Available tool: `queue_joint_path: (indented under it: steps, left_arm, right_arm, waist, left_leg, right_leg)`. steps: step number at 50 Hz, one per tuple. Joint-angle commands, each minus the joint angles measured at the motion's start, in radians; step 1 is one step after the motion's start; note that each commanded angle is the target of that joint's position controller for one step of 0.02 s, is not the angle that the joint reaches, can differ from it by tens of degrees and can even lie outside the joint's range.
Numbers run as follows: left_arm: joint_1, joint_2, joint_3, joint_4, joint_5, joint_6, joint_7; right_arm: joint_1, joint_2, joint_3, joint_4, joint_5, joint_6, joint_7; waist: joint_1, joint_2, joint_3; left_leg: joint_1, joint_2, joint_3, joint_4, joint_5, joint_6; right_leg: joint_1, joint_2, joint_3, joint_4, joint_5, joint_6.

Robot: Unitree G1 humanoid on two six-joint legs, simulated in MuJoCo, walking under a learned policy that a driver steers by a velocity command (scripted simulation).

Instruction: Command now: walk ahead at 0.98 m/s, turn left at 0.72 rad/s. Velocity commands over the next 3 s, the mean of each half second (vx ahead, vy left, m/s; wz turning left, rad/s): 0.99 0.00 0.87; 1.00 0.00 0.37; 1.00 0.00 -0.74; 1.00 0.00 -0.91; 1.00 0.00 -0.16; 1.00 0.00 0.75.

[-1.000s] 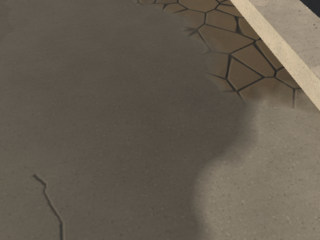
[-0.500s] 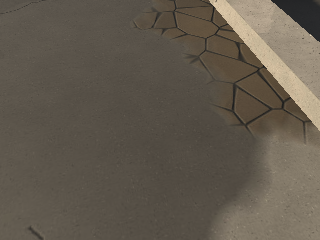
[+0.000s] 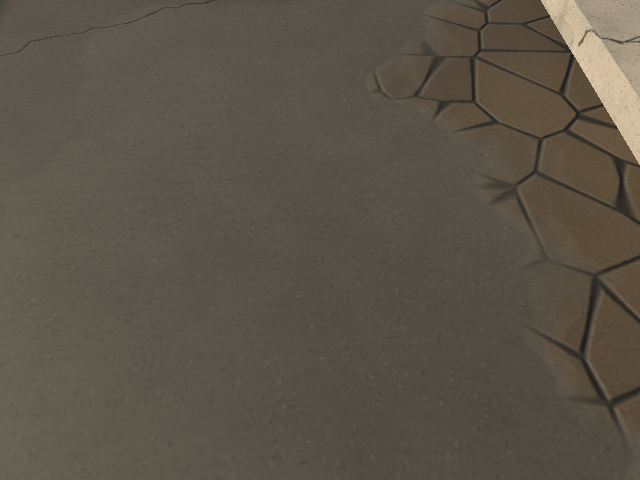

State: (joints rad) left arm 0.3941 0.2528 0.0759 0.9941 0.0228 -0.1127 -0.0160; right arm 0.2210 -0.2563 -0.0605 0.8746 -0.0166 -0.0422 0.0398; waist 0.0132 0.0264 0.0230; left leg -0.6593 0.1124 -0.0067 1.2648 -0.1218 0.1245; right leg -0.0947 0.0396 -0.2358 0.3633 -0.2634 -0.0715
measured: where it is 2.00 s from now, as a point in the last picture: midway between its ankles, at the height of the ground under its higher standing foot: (176, 117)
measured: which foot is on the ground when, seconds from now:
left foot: up 0.00-0.22, down 0.24-0.68, up 0.70-1.00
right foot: down 0.00-0.24, up 0.26-0.66, down 0.68-1.00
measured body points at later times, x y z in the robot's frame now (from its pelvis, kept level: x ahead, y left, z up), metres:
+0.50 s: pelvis +0.46 +0.05 -0.01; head +0.48 +0.06 +0.44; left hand +0.61 +0.34 -0.06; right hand +0.53 -0.22 -0.14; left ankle +0.38 +0.04 -0.74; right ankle +0.67 -0.09 -0.66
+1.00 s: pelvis +0.89 +0.21 +0.00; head +0.91 +0.23 +0.45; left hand +0.64 +0.36 -0.12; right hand +1.23 +0.22 -0.04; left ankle +0.95 +0.42 -0.70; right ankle +0.85 +0.04 -0.74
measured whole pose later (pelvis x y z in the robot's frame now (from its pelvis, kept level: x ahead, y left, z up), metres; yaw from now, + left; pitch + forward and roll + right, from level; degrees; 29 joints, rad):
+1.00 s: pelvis +0.89 +0.21 +0.00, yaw +35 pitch +3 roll -2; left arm 0.60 0.26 0.05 0.93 0.00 -0.09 -0.02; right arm -0.05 -0.26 0.02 0.60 -0.05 -0.08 0.07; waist 0.13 0.03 -0.01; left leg -0.69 0.07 -0.03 0.72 -0.06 0.04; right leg 0.05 0.05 0.02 0.21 -0.31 -0.02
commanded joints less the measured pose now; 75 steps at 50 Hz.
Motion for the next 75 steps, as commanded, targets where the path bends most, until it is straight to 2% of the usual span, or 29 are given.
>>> queue_joint_path:
  steps: [1,8,11,12,13,14,15,17,20,23,30,33,34,35,36,38,44,47,51,53,54,55,56,57,59,66,70,72,75]
  left_arm:
    - [-0.050,0.018,-0.009,-0.053,-0.001,-0.034,-0.006]
    - [0.054,0.137,-0.010,-0.054,-0.013,-0.022,0.057]
    - [-0.057,0.212,0.018,-0.108,0.007,0.026,0.080]
    - [-0.130,0.223,0.028,-0.133,0.009,0.041,0.069]
    - [-0.221,0.138,0.017,-0.157,0.007,0.035,0.039]
    - [-0.127,0.019,-0.020,-0.270,0.013,0.008,0.031]
    - [-0.142,0.032,-0.036,-0.332,-0.003,-0.018,0.025]
    - [-0.213,0.093,-0.030,-0.328,0.011,-0.032,0.018]
    - [-0.215,0.074,-0.048,-0.326,0.058,0.031,0.012]
    - [-0.383,0.061,-0.066,-0.407,0.043,0.048,-0.004]
    - [-0.474,0.085,-0.068,-0.472,0.008,0.033,0.002]
    - [-0.063,0.199,-0.008,-0.366,0.003,0.023,0.037]
    - [0.145,0.257,0.014,-0.323,0.025,0.023,0.055]
    - [0.093,0.347,0.032,-0.306,0.051,0.020,0.039]
    - [-0.031,0.266,0.034,-0.332,0.040,0.029,0.018]
    - [-0.104,0.120,0.004,-0.312,0.034,0.028,0.008]
    - [0.034,0.106,-0.012,-0.177,-0.011,-0.007,0.002]
    - [0.013,0.141,0.002,-0.191,-0.017,-0.008,0.000]
    - [0.075,0.216,0.018,-0.174,-0.033,-0.007,-0.008]
    - [0.105,0.245,0.023,-0.155,-0.028,0.002,-0.004]
    - [0.087,0.245,0.023,-0.161,-0.031,0.005,-0.003]
    - [0.069,0.167,0.005,-0.193,-0.029,0.002,-0.004]
    - [0.156,0.031,-0.022,-0.236,-0.063,0.009,0.001]
    - [0.088,0.110,-0.011,-0.248,-0.050,0.022,0.007]
    - [-0.036,0.108,-0.009,-0.250,-0.024,0.041,-0.008]
    - [-0.228,0.041,-0.026,-0.351,0.009,0.110,-0.059]
    - [-0.369,0.054,-0.045,-0.405,0.003,0.105,-0.088]
    - [-0.374,0.078,-0.042,-0.400,0.001,0.101,-0.087]
    - [-0.039,0.171,-0.003,-0.314,-0.002,0.097,-0.061]
  right_arm:
    - [-0.051,0.030,0.018,-0.074,0.008,0.020,0.019]
    - [-0.182,-0.035,0.026,-0.151,0.001,0.008,0.036]
    - [0.225,-0.156,-0.027,-0.041,0.006,0.017,0.015]
    - [0.418,-0.196,-0.059,0.018,0.013,0.017,-0.004]
    - [0.331,-0.199,-0.081,0.015,0.045,0.029,-0.022]
    - [0.214,-0.287,-0.083,-0.018,0.008,0.030,-0.013]
    - [0.212,-0.297,-0.088,-0.046,-0.018,0.033,-0.021]
    - [0.166,-0.155,-0.056,-0.034,-0.020,0.020,-0.037]
    - [0.122,-0.143,-0.038,-0.053,0.006,-0.033,-0.051]
    - [0.151,-0.174,-0.045,-0.066,0.010,-0.058,-0.045]
    - [0.227,-0.205,-0.066,-0.065,0.022,-0.051,-0.032]
    - [0.144,-0.262,-0.072,-0.074,-0.004,-0.060,-0.031]
    - [0.110,-0.162,-0.046,-0.100,-0.013,-0.069,-0.032]
    - [0.280,-0.019,-0.007,-0.144,0.048,-0.072,-0.024]
    - [0.264,-0.088,0.003,-0.116,0.020,-0.059,-0.037]
    - [0.080,-0.120,0.002,-0.136,-0.010,-0.046,-0.022]
    - [-0.118,-0.074,0.042,-0.271,-0.056,-0.026,0.018]
    - [-0.258,-0.058,0.073,-0.328,-0.034,-0.044,0.038]
    - [-0.282,-0.101,0.061,-0.321,-0.020,-0.047,0.020]
    - [-0.108,-0.148,0.034,-0.267,-0.032,-0.055,-0.009]
    - [0.047,-0.178,0.016,-0.226,-0.042,-0.059,-0.027]
    - [0.226,-0.259,-0.011,-0.211,-0.065,-0.061,-0.050]
    - [0.236,-0.317,-0.025,-0.211,-0.091,-0.054,-0.054]
    - [0.176,-0.263,-0.024,-0.215,-0.056,-0.044,-0.051]
    - [0.077,-0.133,0.002,-0.196,-0.037,-0.054,-0.043]
    - [0.095,-0.071,0.013,-0.098,0.000,-0.100,-0.035]
    - [0.095,-0.130,0.002,-0.076,-0.003,-0.105,-0.045]
    - [0.148,-0.183,-0.007,-0.067,-0.002,-0.098,-0.053]
    - [0.101,-0.282,-0.036,-0.096,-0.018,-0.045,-0.072]
  waist:
    - [-0.038,-0.066,0.105]
    - [-0.067,-0.103,0.094]
    - [-0.280,-0.152,-0.109]
    - [-0.368,-0.104,-0.169]
    - [-0.319,0.112,-0.065]
    - [-0.096,0.188,-0.090]
    - [-0.116,0.120,-0.244]
    - [-0.041,-0.140,-0.014]
    - [0.036,-0.171,0.058]
    - [-0.010,-0.117,0.098]
    - [-0.097,0.030,-0.015]
    - [0.143,0.049,-0.232]
    - [0.221,-0.036,-0.339]
    - [0.048,-0.468,-0.448]
    - [0.034,-0.302,-0.331]
    - [0.036,-0.023,-0.102]
    - [-0.026,-0.099,0.046]
    - [-0.014,-0.080,0.088]
    - [-0.002,-0.086,0.042]
    - [-0.084,-0.088,-0.101]
    - [-0.164,-0.087,-0.186]
    - [-0.230,0.013,-0.318]
    - [-0.142,0.215,-0.431]
    - [-0.134,0.173,-0.357]
    - [-0.092,0.044,-0.103]
    - [0.009,0.068,0.053]
    - [0.013,0.013,0.113]
    - [0.019,0.016,0.078]
    - [0.209,0.088,-0.119]
  left_leg:
    - [-0.063,0.019,0.026,-0.070,0.149,-0.003]
    - [0.108,-0.145,0.264,-0.513,0.212,0.066]
    - [0.528,-0.219,0.221,-0.542,0.081,0.125]
    - [0.749,-0.193,0.117,-0.630,0.017,0.176]
    - [0.814,-0.131,-0.032,-0.704,-0.036,0.198]
    - [0.929,-0.003,-0.402,-0.657,0.245,0.314]
    - [1.046,0.133,-0.743,-0.909,-0.190,0.435]
    - [0.738,0.111,-0.705,-1.075,-0.347,0.308]
    - [0.416,-0.010,-0.507,-1.082,-0.145,0.261]
    - [0.284,-0.100,-0.384,-1.114,0.048,0.227]
    - [0.561,-0.099,-0.347,-0.958,0.529,0.092]
    - [0.574,-0.098,-0.310,-0.485,0.729,0.034]
    - [0.395,-0.145,-0.257,-0.137,0.431,0.024]
    - [0.089,-0.297,-0.163,0.152,-0.308,-0.031]
    - [-0.064,-0.204,-0.154,0.212,-0.255,-0.008]
    - [-0.059,-0.125,-0.122,0.115,-0.144,-0.017]
    - [-0.142,-0.033,-0.068,-0.155,-0.127,-0.060]
    - [0.086,-0.042,-0.001,-0.518,0.072,-0.096]
    - [0.309,-0.111,0.045,-0.670,0.126,-0.086]
    - [0.521,-0.168,0.055,-0.725,0.011,-0.062]
    - [0.742,-0.119,0.023,-0.719,-0.008,-0.054]
    - [0.953,0.116,-0.212,-0.746,-0.322,-0.034]
    - [1.090,0.380,-0.686,-0.903,-0.616,0.027]
    - [0.990,0.348,-0.782,-0.996,-0.682,0.048]
    - [0.747,0.250,-0.447,-1.005,-0.371,0.026]
    - [0.560,0.139,0.063,-1.126,0.151,-0.041]
    - [0.523,0.080,0.265,-1.179,0.369,-0.082]
    - [0.623,0.085,0.297,-1.079,0.826,-0.101]
    - [0.674,0.148,0.269,-0.595,1.218,-0.092]
  right_leg:
    - [-0.116,-0.205,0.053,-0.273,0.198,0.077]
    - [0.144,-0.244,-0.106,-0.110,1.303,0.115]
    - [0.129,-0.292,-0.059,0.382,1.462,0.079]
    - [-0.017,-0.259,-0.035,0.763,1.205,0.055]
    - [-0.306,-0.032,0.005,1.170,0.101,0.043]
    - [-0.641,0.010,0.147,1.374,-0.230,0.074]
    - [-0.790,0.000,0.314,1.379,-0.212,0.079]
    - [-0.767,-0.103,0.335,1.135,-0.101,0.076]
    - [-0.601,-0.171,0.321,0.948,-0.093,0.135]
    - [-0.520,-0.182,0.254,0.642,0.056,0.163]
    - [-0.295,-0.055,0.219,0.159,0.349,0.085]
    - [0.106,-0.049,0.214,0.170,0.171,0.036]
    - [0.330,-0.199,0.390,0.212,-0.134,0.016]
    - [0.507,-0.471,1.045,-0.043,-0.324,-0.109]
    - [0.418,-0.452,1.159,-0.115,-0.538,-0.148]
    - [0.141,-0.358,0.830,-0.115,-0.336,-0.128]
    - [-0.044,-0.250,0.575,-0.232,-0.012,-0.144]
    - [-0.219,-0.169,0.433,-0.306,0.159,-0.120]
    - [-0.112,-0.201,0.416,-0.253,0.541,-0.102]
    - [-0.023,-0.176,0.382,0.061,0.826,-0.070]
    - [-0.141,-0.137,0.374,0.303,0.725,-0.054]
    - [-0.318,-0.076,0.339,0.631,0.390,-0.048]
    - [-0.579,-0.005,0.309,0.949,-0.213,-0.036]
    - [-0.678,-0.043,0.318,1.032,-0.123,-0.049]
    - [-0.697,-0.117,0.307,0.959,-0.006,-0.036]
    - [-0.727,-0.179,0.256,0.821,0.156,-0.004]
    - [-0.550,-0.122,0.119,0.481,0.335,-0.055]
    - [-0.442,-0.035,0.038,0.404,0.325,-0.092]
    - [-0.093,0.057,0.054,0.394,0.145,-0.154]
Next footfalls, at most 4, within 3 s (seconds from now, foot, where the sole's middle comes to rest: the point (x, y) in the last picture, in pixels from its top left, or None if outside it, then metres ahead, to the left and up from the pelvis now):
0.24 left None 0.42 0.05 -0.78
0.68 right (312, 324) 0.88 0.06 -0.78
1.10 left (157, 270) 1.04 0.47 -0.78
1.54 right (195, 153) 1.51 0.44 -0.78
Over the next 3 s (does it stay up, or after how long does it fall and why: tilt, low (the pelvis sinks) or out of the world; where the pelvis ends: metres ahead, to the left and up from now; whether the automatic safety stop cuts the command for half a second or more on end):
stays up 2.63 0.27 -0.02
